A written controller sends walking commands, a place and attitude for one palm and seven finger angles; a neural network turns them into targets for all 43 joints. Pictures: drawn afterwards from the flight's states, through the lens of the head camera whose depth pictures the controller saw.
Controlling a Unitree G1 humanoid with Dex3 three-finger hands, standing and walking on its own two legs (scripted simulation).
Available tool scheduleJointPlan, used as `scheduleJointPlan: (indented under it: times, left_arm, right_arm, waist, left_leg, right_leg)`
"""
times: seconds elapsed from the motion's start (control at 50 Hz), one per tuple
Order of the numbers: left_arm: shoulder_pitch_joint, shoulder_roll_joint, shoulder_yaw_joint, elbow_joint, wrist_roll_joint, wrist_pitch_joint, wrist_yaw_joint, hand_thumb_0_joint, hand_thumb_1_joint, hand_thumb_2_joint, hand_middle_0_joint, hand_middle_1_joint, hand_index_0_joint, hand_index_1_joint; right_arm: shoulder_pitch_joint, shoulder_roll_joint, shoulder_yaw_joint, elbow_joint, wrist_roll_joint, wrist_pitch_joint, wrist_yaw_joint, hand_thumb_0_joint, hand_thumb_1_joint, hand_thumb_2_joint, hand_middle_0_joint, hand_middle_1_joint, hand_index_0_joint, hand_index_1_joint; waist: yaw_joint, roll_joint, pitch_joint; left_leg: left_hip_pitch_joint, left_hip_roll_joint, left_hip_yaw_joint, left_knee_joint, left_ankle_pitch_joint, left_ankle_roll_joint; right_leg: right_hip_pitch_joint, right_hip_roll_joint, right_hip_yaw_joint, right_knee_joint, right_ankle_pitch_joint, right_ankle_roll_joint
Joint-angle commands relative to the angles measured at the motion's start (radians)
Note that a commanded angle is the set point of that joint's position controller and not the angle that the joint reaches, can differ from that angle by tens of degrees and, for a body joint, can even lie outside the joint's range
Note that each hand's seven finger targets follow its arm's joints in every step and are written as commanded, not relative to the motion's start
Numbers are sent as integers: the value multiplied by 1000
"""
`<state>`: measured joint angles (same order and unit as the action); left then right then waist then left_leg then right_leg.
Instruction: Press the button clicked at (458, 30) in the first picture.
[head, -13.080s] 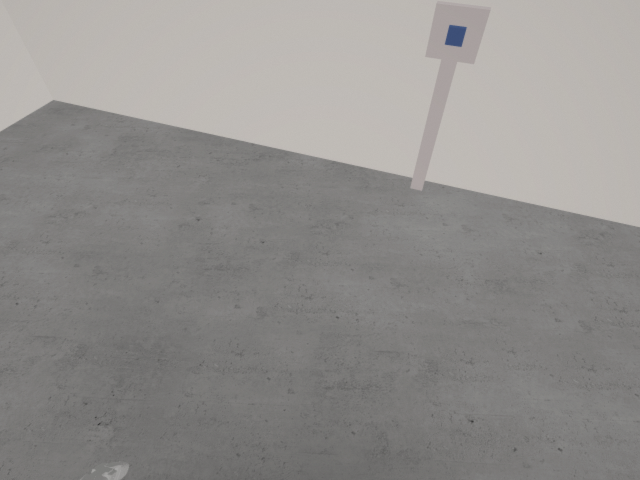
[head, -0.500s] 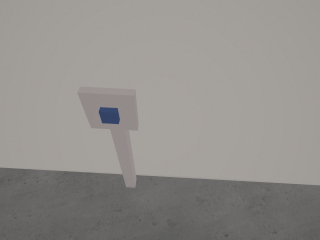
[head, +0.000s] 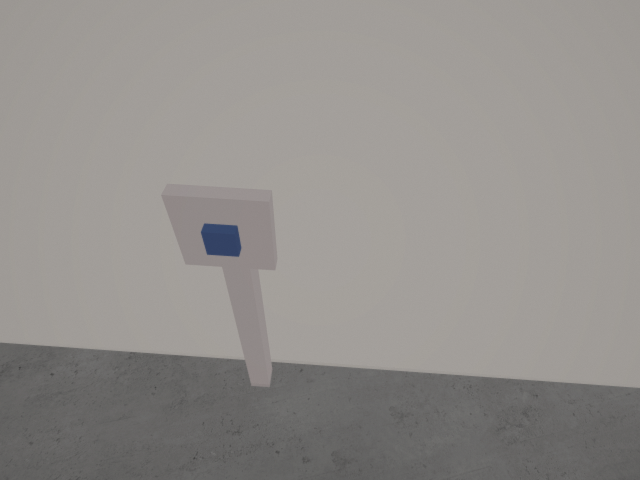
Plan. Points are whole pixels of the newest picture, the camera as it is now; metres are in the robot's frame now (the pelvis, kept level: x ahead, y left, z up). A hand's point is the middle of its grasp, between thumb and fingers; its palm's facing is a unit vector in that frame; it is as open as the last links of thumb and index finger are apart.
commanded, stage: look again from close up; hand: left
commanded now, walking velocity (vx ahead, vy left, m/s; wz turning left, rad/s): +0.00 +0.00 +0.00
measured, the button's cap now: (222, 238) +0.51 +0.21 -0.03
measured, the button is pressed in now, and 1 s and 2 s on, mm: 0 0 0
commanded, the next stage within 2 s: raise the hand and make a fist in 0.46 s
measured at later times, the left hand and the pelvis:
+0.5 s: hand out of the picture -0.01 +0.15 -0.18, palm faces +0.02 -0.99 -0.16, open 7.3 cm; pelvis +0.00 -0.01 +0.00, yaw +0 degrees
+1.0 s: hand out of the picture +0.15 +0.16 -0.08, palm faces +0.02 -1.00 +0.04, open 5.3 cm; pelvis -0.02 -0.01 -0.10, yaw +3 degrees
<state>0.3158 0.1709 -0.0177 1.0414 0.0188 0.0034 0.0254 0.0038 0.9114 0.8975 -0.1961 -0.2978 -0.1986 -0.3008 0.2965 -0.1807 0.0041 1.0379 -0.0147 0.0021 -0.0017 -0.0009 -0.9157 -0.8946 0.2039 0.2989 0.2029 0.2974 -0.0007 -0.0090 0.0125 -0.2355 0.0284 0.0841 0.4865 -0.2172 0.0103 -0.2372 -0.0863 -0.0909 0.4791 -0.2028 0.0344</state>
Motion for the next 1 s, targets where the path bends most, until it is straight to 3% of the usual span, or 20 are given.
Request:
scheduleJointPlan:
  times: [0.0,0.3,0.52,0.54,0.56,0.58,0.6,0.62,0.64,0.68,0.7,0.74,0.76,0.78,0.82,0.84,0.86,0.9,0.94,0.98]
  left_arm:
    - [43,111,27,-28,-3,-21,8,0,900,900,-200,-300,-200,-300]
    - [53,75,32,2,-3,-20,12,0,900,900,-200,-300,-200,-300]
    - [74,53,36,8,-1,-22,13,0,900,900,-200,-300,-200,-300]
    - [117,86,27,45,9,-28,46,0,900,900,-200,-300,-200,-300]
    - [-626,243,77,-1559,-232,-264,39,0,900,900,-228,-330,-228,-330]
    - [-202,241,127,-1271,-143,-212,109,0,900,900,-255,-360,-255,-360]
    - [80,9,10,-1044,-156,-76,146,0,900,900,-282,-390,-282,-390]
    - [67,-89,-81,-1059,-184,-53,128,0,900,900,-310,-420,-310,-420]
    - [10,-61,-82,-1156,-207,-108,115,0,900,900,-337,-450,-337,-450]
    - [59,-44,-53,-1077,-193,-207,82,0,900,900,-393,-510,-393,-510]
    - [93,-44,-20,-984,-190,-267,51,0,900,900,-420,-540,-420,-540]
    - [262,-62,29,-885,-216,-419,-51,0,900,900,-475,-600,-475,-600]
    - [296,-41,65,-876,-230,-502,-114,0,900,900,-502,-630,-502,-630]
    - [327,-18,102,-878,-241,-581,-178,0,900,900,-530,-660,-530,-660]
    - [343,70,174,-896,-240,-687,-299,0,900,900,-585,-720,-585,-720]
    - [333,110,203,-929,-238,-687,-319,0,900,900,-613,-750,-613,-750]
    - [333,120,215,-951,-245,-662,-326,0,900,900,-640,-780,-640,-780]
    - [267,115,200,-1121,-275,-616,-318,0,900,900,-695,-840,-695,-840]
    - [238,115,199,-1305,-282,-591,-288,0,900,900,-750,-900,-750,-900]
    - [191,114,170,-1456,-274,-603,-261,0,900,900,-805,-960,-805,-960]
  right_arm:
    - [20,-96,-18,-30,1,-23,-9,0,-900,-900,200,300,200,300]
    - [71,-52,-19,28,1,-17,-16,0,-900,-900,200,300,200,300]
    - [79,-36,-23,30,0,-17,-18,0,-900,-900,200,300,200,300]
    - [-37,-84,-25,-28,1,-25,-11,0,-900,-900,200,300,200,300]
    - [-50,-240,-24,-405,52,-182,-64,0,-900,-900,200,300,200,300]
    - [-121,-161,-3,-329,64,-279,-97,0,-900,-900,200,300,200,300]
    - [-126,-126,-23,-319,81,-300,-93,0,-900,-900,200,300,200,300]
    - [-89,-145,-16,-308,99,-318,-89,0,-900,-900,200,300,200,300]
    - [-118,-173,-26,-360,96,-344,-94,0,-900,-900,200,300,200,300]
    - [-110,-194,-45,-402,60,-372,-90,0,-900,-900,200,300,200,300]
    - [-112,-196,-61,-429,51,-378,-77,0,-900,-900,200,300,200,300]
    - [-145,-180,-87,-489,28,-386,-45,0,-900,-900,200,300,200,300]
    - [-159,-178,-99,-513,22,-382,-28,0,-900,-900,200,300,200,300]
    - [-173,-177,-109,-541,20,-372,-10,0,-900,-900,200,300,200,300]
    - [-204,-180,-123,-614,26,-345,26,0,-900,-900,200,300,200,300]
    - [-222,-177,-123,-652,35,-332,27,0,-900,-900,200,300,200,300]
    - [-235,-176,-123,-683,44,-315,21,0,-900,-900,200,300,200,300]
    - [-228,-173,-118,-739,50,-284,5,0,-900,-900,200,300,200,300]
    - [-206,-164,-111,-765,50,-260,-7,0,-900,-900,200,300,200,300]
    - [-175,-154,-105,-758,41,-248,-15,0,-900,-900,200,300,200,300]
  waist:
    - [8,8,42]
    - [4,6,93]
    - [2,-5,94]
    - [43,15,119]
    - [-114,227,-389]
    - [-4,251,-368]
    - [-31,170,-122]
    - [-45,83,-7]
    - [-61,52,76]
    - [-74,-125,74]
    - [-64,-163,63]
    - [8,-280,-17]
    - [29,-280,-53]
    - [46,-257,-92]
    - [59,-70,-142]
    - [74,-25,-168]
    - [79,-27,-165]
    - [69,-4,-214]
    - [58,85,-294]
    - [27,140,-340]
  left_leg:
    - [-61,75,-99,-141,-39,6]
    - [-76,75,-87,-150,-87,-2]
    - [-73,74,-85,-151,-104,0]
    - [-102,83,-31,42,-61,-33]
    - [183,-25,-35,-80,1,4]
    - [107,-11,-25,-108,-97,10]
    - [-81,13,-74,-123,-222,-15]
    - [-115,-8,-82,-88,-246,-12]
    - [-146,-16,-102,-42,-275,-8]
    - [-237,-37,-95,93,-286,-7]
    - [-296,-51,-82,163,-278,-15]
    - [-428,-51,-70,285,-272,-27]
    - [-489,-53,-65,343,-262,-29]
    - [-537,-56,-65,391,-248,-30]
    - [-588,-68,-51,471,-255,-30]
    - [-629,-69,-43,480,-303,-20]
    - [-658,-66,-44,478,-355,-15]
    - [-659,-57,-62,494,-359,-3]
    - [-614,-40,-88,510,-312,5]
    - [-577,-28,-102,553,-218,12]
  right_leg:
    - [23,-43,78,-107,-52,-50]
    - [-3,-34,86,-131,-101,-56]
    - [-21,-33,88,-138,-115,-57]
    - [-40,-75,127,-112,101,-58]
    - [93,37,43,-27,29,-56]
    - [64,69,8,45,-101,-80]
    - [-58,73,-45,51,-164,-59]
    - [-111,75,-36,35,-174,-49]
    - [-176,69,-27,26,-246,-39]
    - [-314,67,-18,62,-393,-28]
    - [-376,64,-5,92,-447,-30]
    - [-465,65,17,198,-523,-36]
    - [-484,64,40,249,-523,-42]
    - [-481,65,55,302,-487,-51]
    - [-493,56,87,389,-448,-75]
    - [-513,52,104,413,-489,-75]
    - [-533,55,113,426,-536,-73]
    - [-538,69,122,463,-519,-68]
    - [-555,83,102,506,-419,-71]
    - [-589,96,74,550,-286,-72]
